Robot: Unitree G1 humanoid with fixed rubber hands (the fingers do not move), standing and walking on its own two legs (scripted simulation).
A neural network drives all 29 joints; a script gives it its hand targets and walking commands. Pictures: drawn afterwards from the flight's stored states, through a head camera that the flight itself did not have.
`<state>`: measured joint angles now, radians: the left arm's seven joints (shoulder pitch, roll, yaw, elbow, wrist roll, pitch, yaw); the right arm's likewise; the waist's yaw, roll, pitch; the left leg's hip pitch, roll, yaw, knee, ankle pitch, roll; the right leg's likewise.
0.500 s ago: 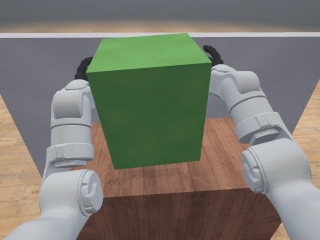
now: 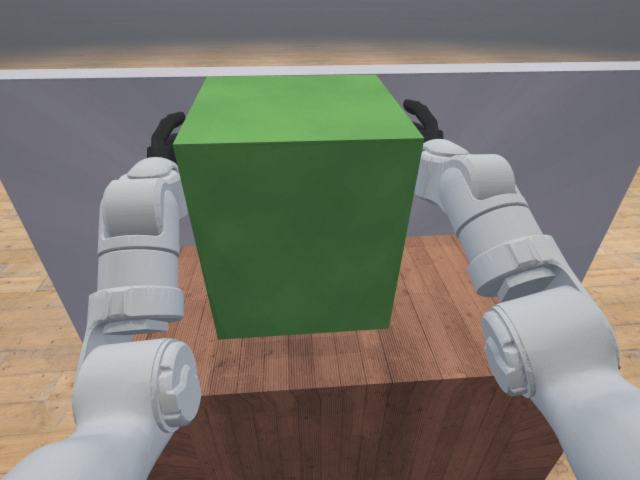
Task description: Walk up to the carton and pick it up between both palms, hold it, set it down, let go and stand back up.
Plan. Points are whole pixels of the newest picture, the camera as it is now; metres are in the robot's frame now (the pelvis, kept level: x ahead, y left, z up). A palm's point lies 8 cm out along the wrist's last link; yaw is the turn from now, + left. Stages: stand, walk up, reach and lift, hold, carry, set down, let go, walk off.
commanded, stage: hold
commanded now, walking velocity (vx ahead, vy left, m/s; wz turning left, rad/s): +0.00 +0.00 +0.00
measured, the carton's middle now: (298, 204) +0.37 +0.01 +0.25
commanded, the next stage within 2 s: none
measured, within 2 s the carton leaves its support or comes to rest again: neither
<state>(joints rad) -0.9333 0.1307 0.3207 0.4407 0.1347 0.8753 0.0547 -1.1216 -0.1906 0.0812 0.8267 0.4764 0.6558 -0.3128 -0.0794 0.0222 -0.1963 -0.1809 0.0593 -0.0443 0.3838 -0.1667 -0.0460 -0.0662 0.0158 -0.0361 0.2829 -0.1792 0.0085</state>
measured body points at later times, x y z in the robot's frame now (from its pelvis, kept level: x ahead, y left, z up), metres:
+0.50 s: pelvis +0.00 +0.00 +0.00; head -0.09 +0.02 +0.44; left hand +0.39 +0.16 +0.29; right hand +0.39 -0.14 +0.30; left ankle +0.03 +0.14 -0.75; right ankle -0.01 -0.12 -0.75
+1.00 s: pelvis +0.00 +0.00 +0.00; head -0.09 +0.01 +0.44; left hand +0.39 +0.16 +0.30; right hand +0.38 -0.15 +0.31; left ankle +0.03 +0.14 -0.75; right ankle -0.01 -0.12 -0.75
